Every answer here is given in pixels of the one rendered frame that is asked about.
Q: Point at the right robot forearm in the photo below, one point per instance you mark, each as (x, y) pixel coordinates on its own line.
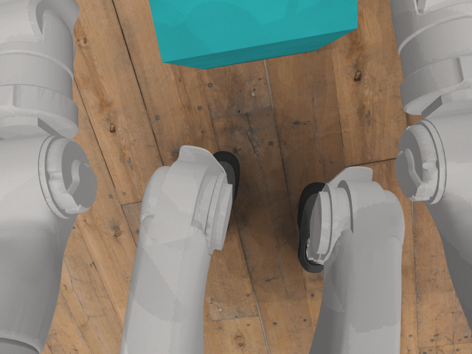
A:
(434, 41)

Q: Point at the robot left upper arm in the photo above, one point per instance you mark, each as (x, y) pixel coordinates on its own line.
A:
(45, 183)

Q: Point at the left robot thigh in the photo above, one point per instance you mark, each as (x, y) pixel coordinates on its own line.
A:
(165, 309)

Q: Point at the left robot forearm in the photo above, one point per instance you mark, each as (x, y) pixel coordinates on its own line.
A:
(37, 53)

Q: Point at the right robot foot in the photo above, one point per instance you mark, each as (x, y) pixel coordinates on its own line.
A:
(306, 204)

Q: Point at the robot right upper arm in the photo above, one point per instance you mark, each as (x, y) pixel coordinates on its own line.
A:
(434, 165)

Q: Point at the carton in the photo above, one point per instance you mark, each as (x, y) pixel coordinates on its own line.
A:
(206, 34)

